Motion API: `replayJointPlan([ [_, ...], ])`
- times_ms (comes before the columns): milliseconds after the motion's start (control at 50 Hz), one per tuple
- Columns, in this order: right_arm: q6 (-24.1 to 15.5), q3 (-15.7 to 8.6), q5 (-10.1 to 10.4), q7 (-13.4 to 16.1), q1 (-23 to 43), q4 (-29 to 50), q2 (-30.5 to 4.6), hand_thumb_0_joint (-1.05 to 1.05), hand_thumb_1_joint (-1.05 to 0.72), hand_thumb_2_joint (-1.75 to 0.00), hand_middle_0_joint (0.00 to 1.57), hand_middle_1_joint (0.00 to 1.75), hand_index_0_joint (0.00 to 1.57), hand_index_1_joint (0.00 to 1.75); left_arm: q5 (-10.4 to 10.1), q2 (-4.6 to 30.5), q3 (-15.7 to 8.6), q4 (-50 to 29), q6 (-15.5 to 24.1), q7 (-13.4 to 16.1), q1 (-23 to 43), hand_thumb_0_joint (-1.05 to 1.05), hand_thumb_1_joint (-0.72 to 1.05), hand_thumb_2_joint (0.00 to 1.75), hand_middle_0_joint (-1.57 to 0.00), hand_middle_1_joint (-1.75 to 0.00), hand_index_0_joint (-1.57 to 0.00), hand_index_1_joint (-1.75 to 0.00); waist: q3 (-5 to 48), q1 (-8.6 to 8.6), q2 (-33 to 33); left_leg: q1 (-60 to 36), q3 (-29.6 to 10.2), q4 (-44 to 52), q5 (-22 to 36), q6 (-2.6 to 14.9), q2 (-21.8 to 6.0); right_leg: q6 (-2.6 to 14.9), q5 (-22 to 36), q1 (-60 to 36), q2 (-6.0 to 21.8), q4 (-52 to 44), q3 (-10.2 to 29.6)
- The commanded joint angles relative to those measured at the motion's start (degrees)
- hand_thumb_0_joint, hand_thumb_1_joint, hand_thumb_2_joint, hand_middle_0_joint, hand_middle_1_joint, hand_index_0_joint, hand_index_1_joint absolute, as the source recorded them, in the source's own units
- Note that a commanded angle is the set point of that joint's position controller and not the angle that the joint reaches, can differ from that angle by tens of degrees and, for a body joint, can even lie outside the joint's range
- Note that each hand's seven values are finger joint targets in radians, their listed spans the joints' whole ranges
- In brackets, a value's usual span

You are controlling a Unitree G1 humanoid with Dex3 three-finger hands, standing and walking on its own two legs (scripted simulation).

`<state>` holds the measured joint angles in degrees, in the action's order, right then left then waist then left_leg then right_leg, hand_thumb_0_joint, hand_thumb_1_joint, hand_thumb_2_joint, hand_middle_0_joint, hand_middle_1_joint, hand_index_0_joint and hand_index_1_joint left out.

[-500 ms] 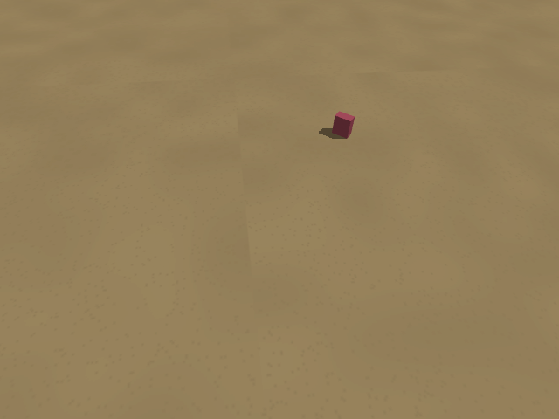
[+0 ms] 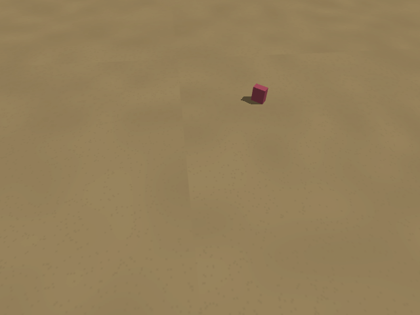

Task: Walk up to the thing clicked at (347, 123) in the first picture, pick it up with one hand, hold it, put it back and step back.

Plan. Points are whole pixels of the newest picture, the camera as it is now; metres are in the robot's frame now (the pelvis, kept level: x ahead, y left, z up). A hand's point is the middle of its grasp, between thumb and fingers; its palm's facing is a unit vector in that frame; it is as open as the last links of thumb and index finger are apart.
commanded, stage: stand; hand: left
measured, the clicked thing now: (259, 93) +1.75 -0.37 -0.72
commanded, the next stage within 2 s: walk up in 0.62 s
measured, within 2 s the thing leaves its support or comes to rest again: neither
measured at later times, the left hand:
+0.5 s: hand out of the picture +0.08 +0.25 -0.16, palm faces -0.02 -0.94 -0.34, open 7.4 cm
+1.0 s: hand (120, 273) +0.23 +0.20 -0.14, palm faces -0.19 -0.88 -0.44, open 7.4 cm
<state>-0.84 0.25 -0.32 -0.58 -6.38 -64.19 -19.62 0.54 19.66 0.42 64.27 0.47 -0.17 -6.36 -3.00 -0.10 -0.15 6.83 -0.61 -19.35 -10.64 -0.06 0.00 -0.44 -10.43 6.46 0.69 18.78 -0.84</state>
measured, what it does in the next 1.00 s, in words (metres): walks ahead: right foot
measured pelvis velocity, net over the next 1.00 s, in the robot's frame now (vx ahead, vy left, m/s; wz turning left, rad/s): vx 0.09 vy -0.08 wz -0.23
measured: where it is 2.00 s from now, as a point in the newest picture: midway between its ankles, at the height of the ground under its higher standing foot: (246, 237)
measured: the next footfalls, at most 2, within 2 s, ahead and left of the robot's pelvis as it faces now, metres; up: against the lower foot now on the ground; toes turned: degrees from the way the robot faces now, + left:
right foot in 0.94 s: +0.16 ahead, -0.22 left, +0.00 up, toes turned -18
left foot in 1.34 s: +0.45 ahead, -0.01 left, +0.00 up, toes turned -15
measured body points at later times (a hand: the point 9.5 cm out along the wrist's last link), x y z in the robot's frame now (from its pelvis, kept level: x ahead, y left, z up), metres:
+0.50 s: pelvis +0.01 +0.00 +0.00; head +0.02 +0.00 +0.45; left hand +0.08 +0.30 -0.13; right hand +0.08 -0.30 -0.13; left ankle +0.00 +0.12 -0.75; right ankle +0.00 -0.12 -0.75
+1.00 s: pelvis +0.09 -0.08 -0.03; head +0.08 -0.10 +0.41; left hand +0.24 +0.25 -0.11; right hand +0.08 -0.43 -0.15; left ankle +0.01 +0.11 -0.71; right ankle +0.12 -0.21 -0.75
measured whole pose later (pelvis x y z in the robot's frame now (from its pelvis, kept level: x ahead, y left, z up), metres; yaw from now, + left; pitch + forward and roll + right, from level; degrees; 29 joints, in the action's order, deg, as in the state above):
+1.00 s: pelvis +0.09 -0.08 -0.03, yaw -13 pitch -3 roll +0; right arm -1.3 -5.8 -2.0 -3.3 -13.1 -55.4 -27.7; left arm 1.4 25.8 -6.1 53.6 2.9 -5.1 -13.0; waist -2.3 -0.6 -3.6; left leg 10.1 3.0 -52.4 -29.9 0.6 -7.9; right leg 0.1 -16.2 21.6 3.0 40.7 -3.9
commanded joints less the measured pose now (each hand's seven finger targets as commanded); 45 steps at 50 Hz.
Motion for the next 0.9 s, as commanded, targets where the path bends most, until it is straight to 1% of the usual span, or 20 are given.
replayJointPlan([
  [0, -1.1, -2.1, -0.2, 1.1, 2.3, 3.3, -12.1, 0.00, -0.90, -0.90, 0.20, 0.30, 0.20, 0.30, 0.0, 12.0, -2.5, -3.6, 1.4, 0.7, 2.0, 0.00, 0.90, 0.90, -0.20, -0.30, -0.20, -0.30, 4.6, 0.00, 0.1, 0.3, -5.3, 3.4, 7.9, 1.57, -7.0, 1.78, 6.9, -1.7, 7.0, -2.7, 4.8],
  [100, -1.1, -2.3, 0.0, 1.1, 2.6, 3.3, -12.5, 0.00, -0.90, -0.90, 0.20, 0.30, 0.20, 0.30, 0.0, 12.2, -2.5, -3.7, 1.5, 0.7, 1.9, 0.00, 0.90, 0.90, -0.20, -0.30, -0.20, -0.30, 5.1, -0.02, 0.3, -1.2, -5.4, 2.6, 9.8, 1.48, -7.3, 1.88, 7.7, -1.4, 6.9, -2.6, 4.7],
  [160, -1.0, -2.2, -0.1, 1.1, 2.2, 3.1, -12.3, 0.00, -0.90, -0.90, 0.20, 0.30, 0.20, 0.30, 0.0, 12.4, -2.5, -3.5, 1.5, 0.7, 1.9, 0.00, 0.90, 0.90, -0.20, -0.30, -0.20, -0.30, 4.6, 0.16, 0.3, -0.5, -5.2, 2.7, 8.5, 1.44, -7.0, 1.77, 7.7, -1.4, 7.1, -3.1, 5.2],
  [420, -1.0, -2.1, 0.0, 1.1, 2.0, 3.1, -12.4, 0.00, -0.90, -0.90, 0.20, 0.30, 0.20, 0.30, 0.0, 12.3, -2.6, -3.4, 1.4, 0.8, 2.0, 0.00, 0.90, 0.90, -0.20, -0.30, -0.20, -0.30, 4.6, 0.05, 0.6, -0.7, -5.6, 3.4, 9.4, 1.41, -7.2, 1.68, 7.2, -1.9, 7.0, -3.2, 4.6],
  [460, -1.0, -2.2, -0.1, 1.2, 2.2, 3.3, -12.6, 0.00, -0.90, -0.90, 0.20, 0.30, 0.20, 0.30, 0.0, 12.1, -2.5, -3.5, 1.5, 0.8, 1.7, 0.00, 0.90, 0.90, -0.20, -0.30, -0.20, -0.30, 5.3, -0.02, 0.4, -1.4, -5.3, 2.5, 10.9, 1.61, -7.3, 1.63, 9.4, -2.3, 7.3, -3.1, 4.8],
  [520, -1.0, -2.1, -0.1, 1.2, 1.8, 3.2, -12.4, 0.00, -0.90, -0.90, 0.20, 0.30, 0.20, 0.30, 0.0, 12.3, -2.6, -3.5, 1.5, 0.8, 2.1, 0.00, 0.90, 0.90, -0.20, -0.30, -0.20, -0.30, 4.8, 0.26, 0.2, -0.8, -5.3, 2.9, 9.8, 1.32, -7.1, 1.67, 8.7, -2.3, 7.2, -3.2, 4.8],
  [580, -0.9, -2.1, 0.0, 1.1, 2.1, 3.1, -12.1, 0.00, -0.90, -0.90, 0.20, 0.30, 0.20, 0.30, 0.0, 12.5, -2.6, -3.4, 1.5, 0.9, 2.2, 0.00, 0.90, 0.90, -0.20, -0.30, -0.20, -0.30, 4.9, 0.19, 0.3, -1.0, -5.6, 3.2, 11.1, 1.23, -7.2, 1.74, 9.3, -2.4, 7.1, -3.0, 4.5],
  [600, -2.7, -7.1, -1.6, 0.1, 0.0, 9.0, -19.5, 0.00, -0.90, -0.90, 0.20, 0.30, 0.20, 0.30, 1.2, 18.4, -7.2, -9.1, 1.4, -1.6, -1.3, 0.00, 0.90, 0.90, -0.20, -0.30, -0.20, -0.30, 10.0, 1.33, 1.9, -9.1, -3.1, -4.2, -18.4, 4.61, -6.7, 4.11, -17.5, 7.6, 3.9, 1.9, 8.8],
  [620, -3.0, -7.9, -2.0, -0.4, -1.5, 8.2, -19.7, 0.00, -0.90, -0.90, 0.20, 0.30, 0.20, 0.30, 1.4, 17.1, -6.9, -9.5, 1.1, -2.6, 2.4, 0.00, 0.90, 0.90, -0.20, -0.30, -0.20, -0.30, 5.2, 3.27, -1.3, -12.0, -5.2, -3.7, -25.8, 6.08, -8.5, 4.23, -24.0, 21.0, 4.3, 4.6, 8.8],
  [640, -3.2, -8.5, -1.6, -0.4, -5.6, 8.1, -19.5, 0.00, -0.90, -0.90, 0.20, 0.30, 0.20, 0.30, 1.2, 14.8, -6.5, -12.5, 1.1, -3.3, 9.1, 0.00, 0.90, 0.90, -0.20, -0.30, -0.20, -0.30, 1.1, 6.85, -4.1, -14.8, -10.4, 2.1, -30.8, 8.33, -12.5, 2.67, -21.1, 31.8, 2.1, 12.7, 5.1],
  [660, -3.5, -9.5, -1.5, -0.4, -8.0, 8.4, -21.4, 0.00, -0.90, -0.90, 0.20, 0.30, 0.20, 0.30, 1.2, 13.0, -6.3, -14.7, 1.1, -3.8, 12.7, 0.00, 0.90, 0.90, -0.20, -0.30, -0.20, -0.30, -1.7, 9.01, -11.5, -12.4, -20.1, 10.8, -32.3, 12.57, -22.8, 2.24, -16.6, 37.6, 1.2, 27.8, 2.3],
  [680, -4.0, -9.8, -1.7, -0.5, -6.1, 10.3, -22.7, 0.00, -0.90, -0.90, 0.20, 0.30, 0.20, 0.30, 1.5, 13.7, -6.2, -15.7, 1.4, -3.9, 11.0, 0.00, 0.90, 0.90, -0.20, -0.30, -0.20, -0.30, -2.9, 7.26, -8.7, -9.6, -23.2, 13.0, -29.8, 15.25, -28.3, 2.02, -15.8, 38.9, 5.7, 31.6, 5.0],
  [700, -4.5, -9.4, -1.5, -0.5, -4.5, 11.8, -21.6, 0.00, -0.90, -0.90, 0.20, 0.30, 0.20, 0.30, 1.5, 15.4, -6.4, -15.3, 1.8, -4.2, 9.1, 0.00, 0.90, 0.90, -0.20, -0.30, -0.20, -0.30, -1.7, 5.34, -3.1, -6.5, -21.8, 13.2, -28.0, 14.85, -26.7, 1.84, -13.9, 35.8, 7.2, 34.6, 6.6],
  [740, -4.8, -9.5, -2.1, -0.9, -0.5, 14.0, -20.9, 0.00, -0.90, -0.90, 0.20, 0.30, 0.20, 0.30, 0.7, 15.4, -6.9, -13.8, 1.5, -5.7, 1.2, 0.00, 0.90, 0.90, -0.20, -0.30, -0.20, -0.30, 0.9, 1.39, -6.7, -6.6, -14.5, 13.2, -27.8, 13.46, -24.4, 1.12, -13.5, 30.9, 8.6, 31.5, 4.9],
  [760, -4.8, -9.6, -2.3, -1.3, 1.6, 15.0, -20.8, 0.00, -0.90, -0.90, 0.20, 0.30, 0.20, 0.30, 0.7, 15.6, -7.2, -13.4, 1.6, -6.3, 0.0, 0.00, 0.90, 0.90, -0.20, -0.30, -0.20, -0.30, 0.6, 0.46, -8.3, -4.1, -9.2, 12.2, -25.1, 12.11, -22.0, 0.78, -12.8, 26.7, 8.3, 28.2, 3.4],
  [780, -4.9, -9.4, -2.5, -1.7, 2.3, 15.5, -20.3, 0.00, -0.90, -0.90, 0.20, 0.30, 0.20, 0.30, 0.8, 15.5, -7.4, -13.5, 1.5, -6.8, -0.5, 0.00, 0.90, 0.90, -0.20, -0.30, -0.20, -0.30, 0.6, 0.27, -8.5, -2.7, -4.1, 10.5, -22.2, 10.72, -19.0, 0.44, -11.4, 23.1, 7.5, 24.9, 1.3],
  [820, -4.7, -9.3, -2.6, -2.2, 2.1, 15.9, -20.1, 0.00, -0.90, -0.90, 0.20, 0.30, 0.20, 0.30, 0.8, 15.1, -7.9, -13.8, 1.6, -7.1, -0.5, 0.00, 0.90, 0.90, -0.20, -0.30, -0.20, -0.30, -0.2, 0.26, -8.0, 1.7, 2.0, 7.6, -20.1, 8.71, -15.7, 0.20, -7.6, 16.8, 5.6, 20.6, -2.0],
  [840, -4.4, -9.3, -2.5, -2.3, 2.0, 15.9, -20.1, 0.00, -0.90, -0.90, 0.20, 0.30, 0.20, 0.30, 1.0, 14.9, -8.0, -13.7, 1.7, -7.1, -1.1, 0.00, 0.90, 0.90, -0.20, -0.30, -0.20, -0.30, -0.6, 0.10, -7.5, 4.1, 4.1, 5.0, -19.6, 8.19, -14.9, 0.18, -6.2, 13.4, 4.6, 19.2, -3.9],
  [860, -4.2, -9.2, -2.3, -2.3, 2.7, 16.0, -20.3, 0.00, -0.90, -0.90, 0.20, 0.30, 0.20, 0.30, 1.0, 14.7, -8.1, -13.3, 1.7, -6.9, -3.4, 0.00, 0.90, 0.90, -0.20, -0.30, -0.20, -0.30, -0.3, -1.22, -6.9, 5.6, 5.5, 1.9, -19.3, 7.98, -14.8, 0.47, -4.1, 9.8, 4.1, 17.7, -5.7],
  [880, -3.8, -9.0, -2.0, -2.3, 3.5, 16.5, -19.9, 0.00, -0.90, -0.90, 0.20, 0.30, 0.20, 0.30, 1.1, 14.8, -8.3, -12.3, 1.9, -6.4, -6.8, 0.00, 0.90, 0.90, -0.20, -0.30, -0.20, -0.30, 0.7, -3.28, -4.2, 9.5, 7.5, -3.3, -19.0, 7.28, -13.9, 0.90, -1.4, 3.5, 2.5, 15.6, -7.6],
])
